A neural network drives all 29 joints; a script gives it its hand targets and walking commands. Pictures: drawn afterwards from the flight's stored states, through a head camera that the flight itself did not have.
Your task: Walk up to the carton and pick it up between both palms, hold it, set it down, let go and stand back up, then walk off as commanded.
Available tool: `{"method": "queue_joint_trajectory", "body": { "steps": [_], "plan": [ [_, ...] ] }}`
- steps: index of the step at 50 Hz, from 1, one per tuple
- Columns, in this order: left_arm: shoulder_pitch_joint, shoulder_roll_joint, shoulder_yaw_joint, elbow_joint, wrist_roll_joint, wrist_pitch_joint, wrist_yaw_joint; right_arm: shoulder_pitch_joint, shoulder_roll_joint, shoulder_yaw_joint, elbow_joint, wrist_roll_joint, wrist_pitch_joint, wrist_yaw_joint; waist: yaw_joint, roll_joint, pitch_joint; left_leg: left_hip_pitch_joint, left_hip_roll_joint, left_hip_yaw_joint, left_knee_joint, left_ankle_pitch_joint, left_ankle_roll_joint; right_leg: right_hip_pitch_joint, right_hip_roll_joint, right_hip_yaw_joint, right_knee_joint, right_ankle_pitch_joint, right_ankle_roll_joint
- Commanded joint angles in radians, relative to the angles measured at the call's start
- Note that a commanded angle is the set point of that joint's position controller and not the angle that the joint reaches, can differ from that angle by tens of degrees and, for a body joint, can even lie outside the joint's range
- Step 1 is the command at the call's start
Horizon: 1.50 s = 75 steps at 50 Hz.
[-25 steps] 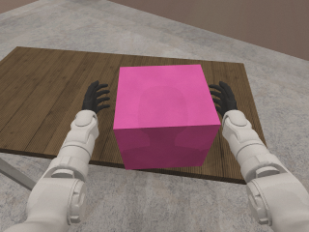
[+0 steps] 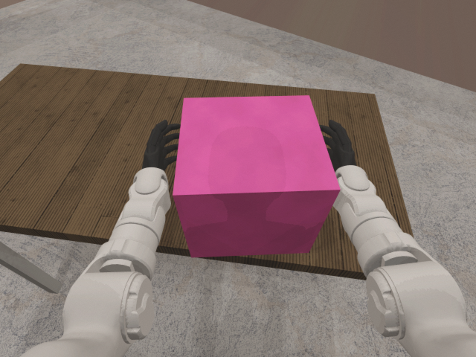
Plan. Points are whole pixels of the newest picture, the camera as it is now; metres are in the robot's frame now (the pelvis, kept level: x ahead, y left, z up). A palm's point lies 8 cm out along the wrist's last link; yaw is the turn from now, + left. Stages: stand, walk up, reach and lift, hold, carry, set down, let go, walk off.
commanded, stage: reach and lift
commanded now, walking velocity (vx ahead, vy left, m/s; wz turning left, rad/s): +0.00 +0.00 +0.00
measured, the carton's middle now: (248, 178) +0.44 +0.04 +0.04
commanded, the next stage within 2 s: none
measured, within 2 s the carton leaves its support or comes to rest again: leaves its support in 1.82 s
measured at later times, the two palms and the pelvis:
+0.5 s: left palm (156, 171) +0.40 +0.20 +0.08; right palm (343, 176) +0.43 -0.12 +0.08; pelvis +0.02 +0.00 +0.01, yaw +1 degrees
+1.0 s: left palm (154, 172) +0.40 +0.20 +0.08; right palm (342, 177) +0.42 -0.12 +0.08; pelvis +0.02 +0.00 +0.01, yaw +2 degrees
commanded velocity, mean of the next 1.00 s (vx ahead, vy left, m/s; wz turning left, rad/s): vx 0.00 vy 0.00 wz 0.00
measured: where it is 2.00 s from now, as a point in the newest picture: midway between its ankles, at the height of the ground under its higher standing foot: outside the picture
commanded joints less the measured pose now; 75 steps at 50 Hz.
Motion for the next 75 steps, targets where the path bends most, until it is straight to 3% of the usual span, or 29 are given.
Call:
{"method": "queue_joint_trajectory", "body": {
  "steps": [1, 4, 6, 7, 8, 12, 14, 15, 19, 20, 21, 25, 29, 31, 35, 39, 40, 41, 42, 43, 46, 47, 48, 52, 55, 58, 64, 65, 75],
  "plan": [
    [-0.416, -0.022, -0.023, -0.209, 0.044, -0.039, -0.015, -0.426, 0.044, -0.057, -0.158, -0.066, -0.041, 0.013, -0.008, 0.025, -0.571, 0.402, -0.054, 0.076, 0.039, 0.408, -0.015, 0.155, 0.033, -0.058, -0.037, 0.195, 0.013],
    [-0.366, -0.122, 0.009, -0.207, 0.118, -0.019, -0.043, -0.401, 0.134, -0.080, -0.180, -0.141, -0.047, 0.040, 0.007, 0.017, -0.512, 0.437, -0.056, 0.087, 0.017, 0.423, -0.013, 0.205, 0.026, -0.060, -0.056, 0.201, 0.010],
    [-0.392, -0.245, 0.017, -0.186, 0.189, -0.014, -0.091, -0.395, 0.293, -0.114, -0.178, -0.231, -0.046, 0.074, -0.024, 0.013, -0.470, 0.441, -0.065, 0.102, -0.012, 0.380, -0.001, 0.243, 0.016, -0.057, -0.069, 0.207, 0.017],
    [-0.415, -0.354, 0.026, -0.183, 0.226, -0.010, -0.133, -0.416, 0.468, -0.121, -0.216, -0.314, -0.041, 0.104, 0.005, -0.014, -0.451, 0.412, -0.077, 0.122, -0.038, 0.365, 0.012, 0.297, 0.006, -0.050, -0.072, 0.214, 0.027],
    [-0.388, -0.508, 0.000, -0.175, 0.260, -0.005, -0.173, -0.402, 0.630, -0.122, -0.243, -0.378, -0.047, 0.140, -0.006, -0.031, -0.471, 0.441, -0.080, 0.119, -0.050, 0.371, 0.013, 0.346, 0.005, -0.049, -0.069, 0.271, 0.032],
    [-0.291, -0.546, -0.023, -0.181, 0.313, 0.025, -0.221, -0.302, 0.707, -0.127, -0.253, -0.490, -0.072, 0.162, -0.010, 0.015, -0.373, 0.414, -0.085, 0.146, -0.061, 0.405, 0.003, 0.485, 0.004, -0.063, -0.032, 0.485, 0.039],
    [-0.296, -0.565, -0.018, -0.194, 0.324, 0.045, -0.220, -0.304, 0.689, -0.141, -0.239, -0.487, -0.081, 0.172, -0.011, 0.044, -0.307, 0.451, -0.072, 0.145, -0.075, 0.415, -0.002, 0.431, 0.010, -0.073, -0.056, 0.405, 0.031],
    [-0.287, -0.582, -0.023, -0.207, 0.318, 0.059, -0.219, -0.318, 0.690, -0.135, -0.279, -0.493, -0.086, 0.177, 0.014, 0.046, -0.303, 0.466, -0.066, 0.142, -0.065, 0.446, 0.001, 0.425, 0.011, -0.080, -0.058, 0.381, 0.026],
    [-0.253, -0.609, -0.073, -0.274, 0.299, 0.089, -0.208, -0.313, 0.679, -0.107, -0.291, -0.472, -0.104, 0.181, 0.000, 0.049, -0.320, 0.550, -0.048, 0.128, -0.040, 0.558, -0.015, 0.367, 0.029, -0.099, -0.087, 0.349, 0.007],
    [-0.227, -0.609, -0.067, -0.275, 0.290, 0.097, -0.204, -0.282, 0.673, -0.093, -0.289, -0.453, -0.097, 0.183, 0.022, 0.044, -0.303, 0.524, -0.046, 0.128, -0.046, 0.539, -0.009, 0.370, 0.029, -0.106, -0.092, 0.323, 0.003],
    [-0.237, -0.607, -0.072, -0.286, 0.298, 0.109, -0.203, -0.274, 0.667, -0.107, -0.280, -0.467, -0.089, 0.185, 0.001, 0.035, -0.278, 0.531, -0.048, 0.122, -0.043, 0.530, -0.008, 0.374, 0.030, -0.107, -0.091, 0.303, 0.007],
    [-0.211, -0.582, -0.054, -0.308, 0.309, 0.141, -0.220, -0.264, 0.684, -0.083, -0.323, -0.461, -0.073, 0.172, -0.007, -0.007, -0.272, 0.463, -0.068, 0.134, -0.078, 0.426, 0.015, 0.456, 0.005, -0.084, -0.076, 0.418, 0.024],
    [-0.245, -0.595, -0.112, -0.366, 0.294, 0.142, -0.212, -0.263, 0.674, -0.098, -0.318, -0.461, -0.076, 0.168, -0.036, 0.030, -0.302, 0.513, -0.059, 0.124, -0.065, 0.436, 0.004, 0.407, 0.008, -0.101, -0.094, 0.342, 0.017],
    [-0.231, -0.600, -0.098, -0.380, 0.294, 0.137, -0.211, -0.267, 0.698, -0.074, -0.364, -0.455, -0.085, 0.166, -0.006, 0.010, -0.353, 0.474, -0.065, 0.136, -0.070, 0.419, 0.011, 0.443, 0.004, -0.089, -0.082, 0.400, 0.023],
    [-0.229, -0.612, -0.095, -0.362, 0.310, 0.149, -0.215, -0.269, 0.708, -0.080, -0.351, -0.465, -0.080, 0.166, -0.019, 0.029, -0.316, 0.459, -0.069, 0.133, -0.089, 0.380, 0.015, 0.442, 0.001, -0.093, -0.082, 0.379, 0.029],
    [-0.229, -0.615, -0.093, -0.364, 0.304, 0.151, -0.221, -0.252, 0.701, -0.082, -0.348, -0.466, -0.073, 0.163, -0.030, -0.006, -0.291, 0.467, -0.070, 0.130, -0.097, 0.358, 0.018, 0.451, 0.007, -0.090, -0.085, 0.366, 0.032],
    [-0.229, -0.593, -0.074, -0.346, 0.308, 0.155, -0.224, -0.263, 0.704, -0.084, -0.342, -0.472, -0.067, 0.161, -0.004, -0.013, -0.272, 0.437, -0.072, 0.139, -0.105, 0.328, 0.030, 0.455, -0.007, -0.080, -0.088, 0.341, 0.034],
    [-0.242, -0.587, -0.076, -0.352, 0.313, 0.152, -0.225, -0.254, 0.707, -0.088, -0.342, -0.479, -0.074, 0.161, -0.020, -0.024, -0.266, 0.424, -0.077, 0.140, -0.106, 0.312, 0.033, 0.472, -0.008, -0.081, -0.079, 0.359, 0.042],
    [-0.224, -0.586, -0.055, -0.348, 0.316, 0.159, -0.225, -0.243, 0.709, -0.081, -0.338, -0.466, -0.060, 0.159, -0.001, -0.007, -0.254, 0.435, -0.075, 0.141, -0.109, 0.337, 0.035, 0.471, -0.010, -0.082, -0.071, 0.394, 0.041],
    [-0.220, -0.608, -0.088, -0.372, 0.314, 0.156, -0.225, -0.248, 0.710, -0.076, -0.347, -0.474, -0.073, 0.162, -0.026, 0.018, -0.288, 0.447, -0.073, 0.134, -0.099, 0.366, 0.025, 0.461, -0.002, -0.092, -0.071, 0.387, 0.032],
    [-0.209, -0.609, -0.089, -0.374, 0.313, 0.166, -0.215, -0.241, 0.695, -0.080, -0.336, -0.456, -0.076, 0.161, -0.016, 0.032, -0.272, 0.495, -0.063, 0.129, -0.081, 0.420, 0.020, 0.414, 0.012, -0.099, -0.087, 0.332, 0.019],
    [-0.232, -0.610, -0.117, -0.391, 0.293, 0.159, -0.209, -0.249, 0.696, -0.087, -0.344, -0.453, -0.085, 0.162, -0.035, 0.022, -0.302, 0.500, -0.060, 0.128, -0.076, 0.422, 0.016, 0.410, 0.015, -0.098, -0.089, 0.336, 0.022],
    [-0.186, -0.598, -0.070, -0.347, 0.323, 0.172, -0.214, -0.228, 0.687, -0.083, -0.312, -0.450, -0.080, 0.160, -0.008, 0.017, -0.234, 0.477, -0.064, 0.133, -0.083, 0.402, 0.027, 0.414, 0.008, -0.094, -0.096, 0.316, 0.018],
    [-0.230, -0.628, -0.119, -0.377, 0.296, 0.151, -0.204, -0.275, 0.704, -0.063, -0.346, -0.447, -0.100, 0.153, -0.033, 0.026, -0.325, 0.487, -0.065, 0.127, -0.070, 0.424, 0.015, 0.406, 0.012, -0.095, -0.085, 0.353, 0.015],
    [-0.207, -0.623, -0.086, -0.362, 0.307, 0.154, -0.205, -0.249, 0.702, -0.071, -0.327, -0.446, -0.084, 0.155, -0.013, 0.008, -0.286, 0.473, -0.065, 0.126, -0.087, 0.389, 0.020, 0.420, 0.015, -0.098, -0.084, 0.325, 0.021],
    [-0.213, -0.612, -0.083, -0.345, 0.310, 0.160, -0.204, -0.251, 0.698, -0.101, -0.301, -0.452, -0.086, 0.157, -0.038, 0.019, -0.254, 0.487, -0.065, 0.129, -0.085, 0.376, 0.023, 0.408, 0.010, -0.096, -0.102, 0.283, 0.013],
    [-0.243, -0.614, -0.124, -0.367, 0.286, 0.149, -0.188, -0.281, 0.672, -0.083, -0.301, -0.429, -0.096, 0.158, -0.043, 0.047, -0.304, 0.506, -0.056, 0.121, -0.070, 0.406, 0.014, 0.360, 0.020, -0.098, -0.093, 0.278, 0.005],
    [-0.239, -0.618, -0.121, -0.359, 0.285, 0.148, -0.192, -0.278, 0.682, -0.082, -0.323, -0.442, -0.100, 0.151, -0.038, 0.016, -0.312, 0.494, -0.057, 0.125, -0.072, 0.400, 0.016, 0.374, 0.021, -0.099, -0.101, 0.262, 0.005],
    [-0.302, -0.597, -0.138, -0.365, 0.263, 0.118, -0.198, -0.319, 0.689, -0.017, -0.332, -0.429, -0.123, 0.127, -0.049, 0.005, -0.368, 0.457, -0.072, 0.125, -0.071, 0.384, 0.018, 0.455, 0.006, -0.085, -0.066, 0.421, 0.023]
  ]
}}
